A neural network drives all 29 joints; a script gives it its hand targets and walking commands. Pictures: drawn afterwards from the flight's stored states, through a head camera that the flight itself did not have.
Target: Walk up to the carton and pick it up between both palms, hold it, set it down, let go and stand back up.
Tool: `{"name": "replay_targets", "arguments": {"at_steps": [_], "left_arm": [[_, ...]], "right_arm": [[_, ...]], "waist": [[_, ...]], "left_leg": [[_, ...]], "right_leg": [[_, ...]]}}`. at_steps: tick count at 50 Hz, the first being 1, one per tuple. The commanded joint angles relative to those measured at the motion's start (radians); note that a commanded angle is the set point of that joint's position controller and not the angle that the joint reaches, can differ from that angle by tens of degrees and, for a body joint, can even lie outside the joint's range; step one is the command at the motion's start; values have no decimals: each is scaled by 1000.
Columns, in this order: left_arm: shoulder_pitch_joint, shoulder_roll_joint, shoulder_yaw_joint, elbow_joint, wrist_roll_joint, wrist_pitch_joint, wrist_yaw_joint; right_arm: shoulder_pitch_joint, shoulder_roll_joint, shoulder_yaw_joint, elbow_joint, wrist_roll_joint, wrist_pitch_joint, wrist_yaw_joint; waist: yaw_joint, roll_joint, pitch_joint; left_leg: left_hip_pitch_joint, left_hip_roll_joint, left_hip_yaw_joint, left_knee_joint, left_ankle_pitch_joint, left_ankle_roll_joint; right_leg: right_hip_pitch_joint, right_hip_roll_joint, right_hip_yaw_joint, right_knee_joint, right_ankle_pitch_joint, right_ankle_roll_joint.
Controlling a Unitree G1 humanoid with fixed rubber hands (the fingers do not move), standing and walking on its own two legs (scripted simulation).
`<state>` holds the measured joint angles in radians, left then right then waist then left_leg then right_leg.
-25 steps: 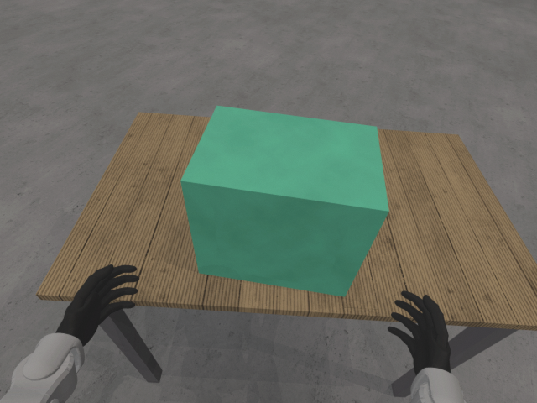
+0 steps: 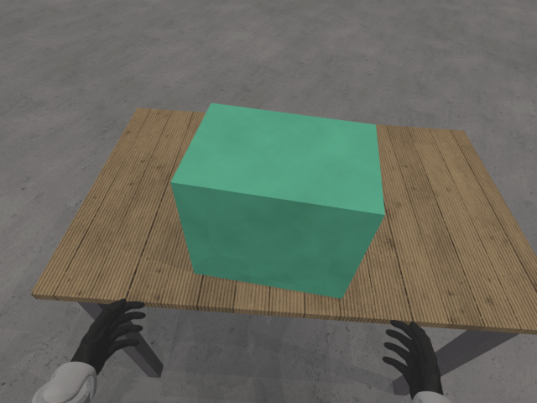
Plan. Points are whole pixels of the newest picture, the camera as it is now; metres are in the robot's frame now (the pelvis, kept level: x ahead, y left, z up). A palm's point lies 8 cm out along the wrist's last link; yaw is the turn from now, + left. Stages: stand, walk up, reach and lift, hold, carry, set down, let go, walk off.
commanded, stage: set down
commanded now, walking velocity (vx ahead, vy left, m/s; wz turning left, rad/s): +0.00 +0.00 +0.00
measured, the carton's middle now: (278, 204) +0.43 +0.00 +0.05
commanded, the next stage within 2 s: let go in 0.70 s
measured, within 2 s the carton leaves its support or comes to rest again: neither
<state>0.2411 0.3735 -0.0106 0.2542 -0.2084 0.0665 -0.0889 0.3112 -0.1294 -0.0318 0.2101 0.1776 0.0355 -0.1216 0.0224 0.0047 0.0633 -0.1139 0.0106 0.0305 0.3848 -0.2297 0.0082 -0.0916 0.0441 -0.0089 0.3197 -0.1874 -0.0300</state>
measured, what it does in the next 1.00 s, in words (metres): stands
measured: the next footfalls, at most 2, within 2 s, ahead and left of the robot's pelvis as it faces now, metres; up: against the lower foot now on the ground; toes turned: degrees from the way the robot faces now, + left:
none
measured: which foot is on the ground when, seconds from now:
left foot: down 0.00-1.00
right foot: down 0.00-1.00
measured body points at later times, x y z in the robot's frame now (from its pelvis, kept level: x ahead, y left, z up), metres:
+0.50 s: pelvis -0.01 +0.00 +0.00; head +0.00 +0.00 +0.45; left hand +0.17 +0.24 -0.07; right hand +0.17 -0.23 -0.08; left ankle -0.01 +0.11 -0.75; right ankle -0.01 -0.10 -0.75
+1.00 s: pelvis -0.01 +0.00 +0.00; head +0.00 +0.01 +0.45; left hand +0.16 +0.22 -0.10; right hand +0.15 -0.23 -0.10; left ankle -0.01 +0.11 -0.75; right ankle -0.01 -0.10 -0.75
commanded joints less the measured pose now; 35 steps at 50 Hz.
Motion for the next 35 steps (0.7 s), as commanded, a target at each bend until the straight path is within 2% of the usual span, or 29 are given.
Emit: {"name": "replay_targets", "arguments": {"at_steps": [1, 2, 4, 6, 8, 9, 10, 11, 13, 14, 16, 17, 19, 21, 24, 25, 26, 28, 30, 32, 34, 35], "left_arm": [[-82, 147, 70, -150, 17, -51, 13], [-81, 147, 72, -133, 17, -53, 14], [-71, 115, 64, -85, 42, -38, 20], [-109, 126, 60, -91, 37, -45, 23], [-100, 111, 58, -60, 52, -43, 32], [-117, 113, 59, -71, 56, -48, 37], [-129, 90, 48, -33, 74, -36, 46], [-110, 89, 47, -41, 63, -39, 46], [-136, 87, 49, -14, 72, -39, 51], [-144, 89, 56, -9, 80, -40, 55], [-151, 77, 47, 18, 81, -41, 59], [-139, 50, 40, 68, 102, -23, 64], [-150, 58, 48, 41, 100, -37, 65], [-159, 35, 40, 64, 110, -37, 72], [-173, 34, 37, 104, 112, -42, 78], [-163, 17, 35, 122, 124, -33, 83], [-157, 12, 37, 131, 133, -25, 85], [-167, 8, 38, 135, 138, -21, 86], [-172, 0, 37, 143, 150, -13, 95], [-180, -10, 35, 143, 150, -13, 99], [-182, -12, 32, 149, 146, -11, 106], [-192, -16, 32, 157, 166, -3, 113]], "right_arm": [[-71, -75, -30, -139, -18, -79, 14], [-77, -80, -32, -137, -17, -86, 16], [-80, -101, -31, -57, -33, -87, 36], [-104, -90, -30, -61, -42, -99, 35], [-108, -99, -33, -26, -52, -106, 47], [-111, -90, -44, -10, -56, -111, 48], [-142, -113, -55, 54, -71, -109, 60], [-120, -95, -49, 20, -74, -114, 61], [-149, -105, -52, 66, -85, -119, 69], [-162, -104, -51, 73, -93, -124, 70], [-160, -101, -54, 103, -106, -134, 77], [-170, -114, -51, 169, -119, -129, 88], [-186, -109, -48, 145, -121, -155, 92], [-188, -113, -48, 209, -131, -165, 99], [-212, -117, -50, 245, -148, -182, 104], [-205, -127, -52, 287, -158, -184, 111], [-220, -123, -49, 303, -159, -185, 116], [-226, -127, -46, 303, -164, -198, 119], [-241, -142, -54, 340, -173, -209, 127], [-255, -135, -49, 347, -179, -214, 131], [-257, -128, -50, 352, -185, -220, 133], [-284, -142, -58, 382, -191, -218, 142]], "waist": [[-11, 45, -151], [-15, 41, -152], [-12, 47, -132], [-6, 34, -142], [-15, 28, -132], [-18, 48, -132], [-17, 64, -114], [-16, 35, -117], [-20, 29, -109], [-10, 36, -134], [-21, 22, -117], [-19, 38, -106], [-14, 16, -138], [-18, 29, -122], [-28, 5, -107], [-30, 24, -100], [-17, 17, -94], [-20, -1, -110], [-21, 10, -105], [-15, -13, -102], [-21, -12, -104], [-14, -3, -109]], "left_leg": [[52, 7, -18, -22, 285, -55], [45, 8, -19, -22, 284, -52], [53, 8, -19, -32, 283, -58], [44, 4, -11, -30, 255, -53], [30, 2, -12, -36, 226, -50], [33, 3, -13, -37, 217, -48], [27, 9, -16, -43, 214, -53], [27, 6, -12, -42, 203, -50], [15, 2, -10, -43, 183, -45], [9, -2, -4, -36, 171, -41], [2, -1, -8, -40, 162, -37], [7, 3, -8, -41, 161, -41], [1, -3, 1, -33, 175, -35], [13, 2, -3, -35, 184, -41], [1, -4, 7, -33, 131, -27], [9, -3, 6, -33, 132, -31], [6, -3, 9, -34, 137, -34], [-5, -9, 14, -31, 134, -26], [9, -6, 14, -34, 134, -25], [8, -6, 18, -34, 112, -19], [8, -5, 19, -32, 100, -13], [6, -6, 24, -37, 88, -18]], "right_leg": [[30, -52, 33, -24, 237, -1], [33, -51, 33, -28, 231, -3], [23, -43, 24, -32, 212, -7], [34, -52, 30, -30, 205, -3], [34, -50, 24, -29, 181, -2], [29, -50, 19, -25, 169, -3], [18, -44, 15, -21, 135, -10], [19, -49, 16, -33, 135, -6], [24, -53, 16, -17, 136, -4], [24, -55, 19, -13, 142, -2], [20, -52, 14, -7, 122, 1], [9, -49, 12, -5, 110, -5], [24, -49, 13, 0, 136, 2], [26, -47, 8, 10, 140, 3], [3, -53, 17, 6, 103, 5], [-7, -47, 15, 10, 89, 4], [-3, -48, 12, 8, 94, 3], [14, -49, 14, 12, 113, 7], [1, -45, 12, 19, 105, 6], [-3, -47, 19, 15, 88, 7], [-15, -52, 21, 19, 81, 9], [-21, -50, 21, 18, 58, 5]]}}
